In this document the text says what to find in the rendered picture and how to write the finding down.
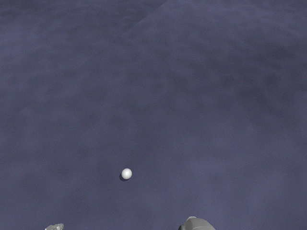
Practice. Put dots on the ball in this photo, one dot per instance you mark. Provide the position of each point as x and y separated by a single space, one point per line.
126 173

